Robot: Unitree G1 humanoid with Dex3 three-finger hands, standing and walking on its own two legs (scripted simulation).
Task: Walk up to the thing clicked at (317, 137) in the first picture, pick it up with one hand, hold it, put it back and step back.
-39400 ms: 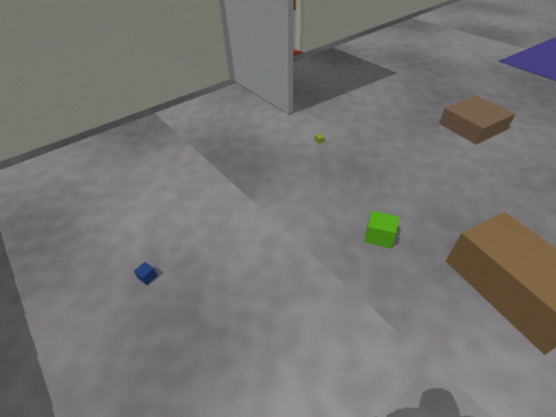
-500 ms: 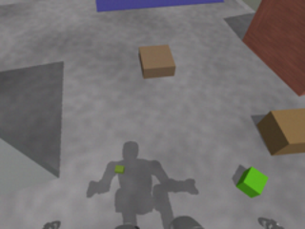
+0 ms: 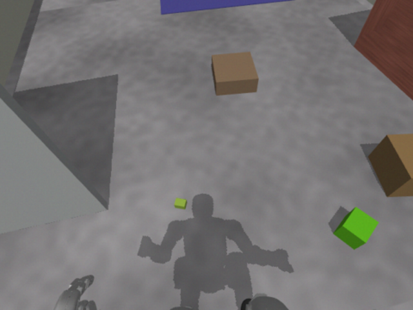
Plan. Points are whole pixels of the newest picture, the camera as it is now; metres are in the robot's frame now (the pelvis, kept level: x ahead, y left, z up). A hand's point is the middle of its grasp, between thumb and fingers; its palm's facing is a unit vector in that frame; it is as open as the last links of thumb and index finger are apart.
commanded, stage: step back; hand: left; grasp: from above
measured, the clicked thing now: (180, 203) +0.65 +0.19 -0.74
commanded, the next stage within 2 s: none
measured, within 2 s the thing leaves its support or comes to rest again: neither
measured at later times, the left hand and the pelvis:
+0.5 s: hand out of the picture -0.11 +0.25 -0.15, palm faces -0.08 -0.91 -0.42, open 7.4 cm; pelvis -0.18 -0.02 -0.01, yaw -4 degrees
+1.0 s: hand out of the picture -0.23 +0.23 -0.15, palm faces +0.04 -0.93 -0.37, open 7.4 cm; pelvis -0.35 -0.02 +0.00, yaw +3 degrees
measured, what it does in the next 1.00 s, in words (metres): walks backwards: left foot, then right foot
